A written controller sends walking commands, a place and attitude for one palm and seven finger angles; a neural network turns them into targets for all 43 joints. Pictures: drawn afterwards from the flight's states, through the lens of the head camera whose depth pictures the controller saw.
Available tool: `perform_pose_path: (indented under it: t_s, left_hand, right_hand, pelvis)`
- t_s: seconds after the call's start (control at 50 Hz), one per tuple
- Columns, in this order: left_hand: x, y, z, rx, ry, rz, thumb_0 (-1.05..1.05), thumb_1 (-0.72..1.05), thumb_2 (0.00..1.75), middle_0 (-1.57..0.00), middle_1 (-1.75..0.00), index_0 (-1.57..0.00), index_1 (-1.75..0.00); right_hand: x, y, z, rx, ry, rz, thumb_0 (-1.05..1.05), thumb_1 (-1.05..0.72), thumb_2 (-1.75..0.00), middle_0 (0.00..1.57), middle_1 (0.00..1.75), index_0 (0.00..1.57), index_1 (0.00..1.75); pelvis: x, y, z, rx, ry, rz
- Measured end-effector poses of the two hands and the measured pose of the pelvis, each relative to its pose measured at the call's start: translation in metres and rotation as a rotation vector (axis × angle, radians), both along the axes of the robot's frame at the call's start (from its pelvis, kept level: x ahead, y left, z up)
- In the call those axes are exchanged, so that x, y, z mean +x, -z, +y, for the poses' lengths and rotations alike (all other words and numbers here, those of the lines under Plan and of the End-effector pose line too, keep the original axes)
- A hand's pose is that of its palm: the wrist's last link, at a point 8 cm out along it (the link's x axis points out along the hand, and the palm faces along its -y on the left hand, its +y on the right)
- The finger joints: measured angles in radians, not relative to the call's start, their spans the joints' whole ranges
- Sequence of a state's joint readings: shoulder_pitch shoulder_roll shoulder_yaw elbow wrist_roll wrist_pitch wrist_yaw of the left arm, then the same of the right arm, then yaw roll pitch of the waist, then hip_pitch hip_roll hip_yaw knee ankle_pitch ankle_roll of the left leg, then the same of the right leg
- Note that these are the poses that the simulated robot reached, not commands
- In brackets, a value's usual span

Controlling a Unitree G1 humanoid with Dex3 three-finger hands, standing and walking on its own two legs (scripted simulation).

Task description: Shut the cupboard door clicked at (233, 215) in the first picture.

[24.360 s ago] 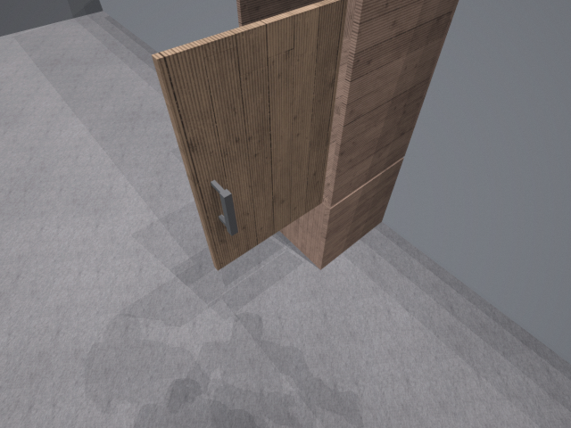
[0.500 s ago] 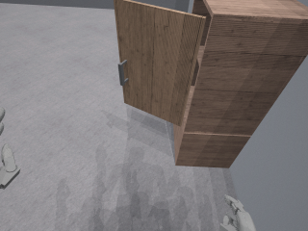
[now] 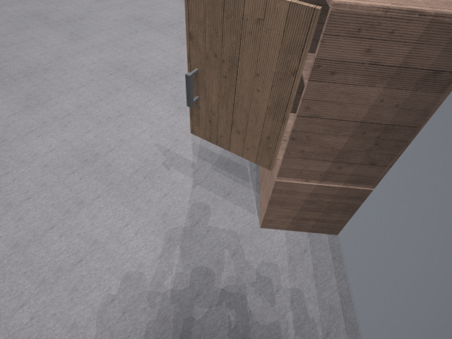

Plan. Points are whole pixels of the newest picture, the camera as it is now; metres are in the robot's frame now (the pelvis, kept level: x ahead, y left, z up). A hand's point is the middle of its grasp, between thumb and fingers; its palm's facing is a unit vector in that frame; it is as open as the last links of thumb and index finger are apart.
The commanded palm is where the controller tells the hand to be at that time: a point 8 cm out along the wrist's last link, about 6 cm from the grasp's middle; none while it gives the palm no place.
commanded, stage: let the arm hang, fingers relaxed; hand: left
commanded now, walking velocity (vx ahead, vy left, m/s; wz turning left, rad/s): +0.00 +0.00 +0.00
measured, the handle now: (192, 88) +0.92 +0.15 -0.08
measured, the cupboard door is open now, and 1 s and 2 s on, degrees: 63 63 63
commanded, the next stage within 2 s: look to check the result in 0.76 s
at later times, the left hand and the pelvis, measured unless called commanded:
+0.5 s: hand out of the picture +0.00 +0.21 -0.16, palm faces +0.01 -0.97 -0.26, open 7.4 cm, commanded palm none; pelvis +0.01 +0.01 +0.01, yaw -1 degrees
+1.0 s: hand out of the picture +0.07 +0.23 -0.15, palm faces -0.02 -0.95 -0.30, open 7.4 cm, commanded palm none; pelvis +0.02 +0.00 +0.01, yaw -1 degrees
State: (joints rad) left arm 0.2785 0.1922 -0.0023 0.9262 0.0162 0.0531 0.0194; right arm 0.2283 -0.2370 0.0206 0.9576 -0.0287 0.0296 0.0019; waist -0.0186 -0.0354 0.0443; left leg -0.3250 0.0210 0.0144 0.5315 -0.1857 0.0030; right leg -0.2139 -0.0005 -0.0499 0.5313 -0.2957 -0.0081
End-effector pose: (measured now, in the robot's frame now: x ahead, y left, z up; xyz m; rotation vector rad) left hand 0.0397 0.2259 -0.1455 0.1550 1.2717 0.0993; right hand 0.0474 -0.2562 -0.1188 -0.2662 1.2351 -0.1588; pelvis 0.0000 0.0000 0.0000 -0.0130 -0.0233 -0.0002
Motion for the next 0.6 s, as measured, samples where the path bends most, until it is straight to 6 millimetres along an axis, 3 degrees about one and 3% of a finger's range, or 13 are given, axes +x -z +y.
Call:
perform_pose_path:
  t_s: [0.08,0.14,0.2,0.26,0.38,0.6]
  left_hand:
    - [-0.054,0.002,0.007,0.001,-0.056,0.146,0.0,0.97,0.89,-0.2,-0.3,-0.2,-0.3]
    - [-0.085,-0.003,0.014,0.019,-0.081,0.231,0.01,0.96,0.89,-0.2,-0.3,-0.2,-0.3]
    - [-0.105,-0.01,0.021,0.044,-0.095,0.287,0.01,0.94,0.9,-0.2,-0.3,-0.2,-0.3]
    - [-0.111,-0.015,0.028,0.066,-0.098,0.305,0.01,0.93,0.9,-0.2,-0.3,-0.2,-0.29]
    - [-0.089,-0.018,0.035,0.091,-0.087,0.243,0.01,0.92,0.9,-0.19,-0.3,-0.2,-0.29]
    - [-0.005,-0.016,0.029,0.073,-0.024,0.035,0.0,0.91,0.9,-0.19,-0.3,-0.2,-0.29]
  right_hand:
    - [-0.038,0.004,0.012,0.018,0.031,0.137,0.01,-0.91,-0.89,0.2,0.3,0.2,0.3]
    - [-0.056,0.008,0.02,0.039,0.057,0.192,0.01,-0.9,-0.89,0.2,0.3,0.2,0.3]
    - [-0.065,0.012,0.027,0.059,0.079,0.212,0.01,-0.9,-0.89,0.2,0.3,0.21,0.3]
    - [-0.066,0.015,0.031,0.074,0.092,0.208,0.01,-0.9,-0.89,0.2,0.3,0.21,0.3]
    - [-0.051,0.019,0.032,0.086,0.095,0.156,0.01,-0.9,-0.89,0.2,0.3,0.21,0.3]
    - [-0.012,0.011,0.017,0.054,0.08,0.041,0.01,-0.91,-0.89,0.2,0.3,0.2,0.3]
  pelvis:
    - [-0.001,-0.004,0.0,-0.008,-0.005,0.003]
    - [0.0,-0.006,0.002,-0.008,-0.004,0.004]
    - [0.0,-0.007,0.005,-0.007,0.001,0.002]
    - [0.001,-0.007,0.007,-0.004,0.007,0.0]
    - [0.004,-0.008,0.009,0.003,0.014,-0.008]
    - [0.008,-0.009,0.007,0.008,0.021,-0.018]
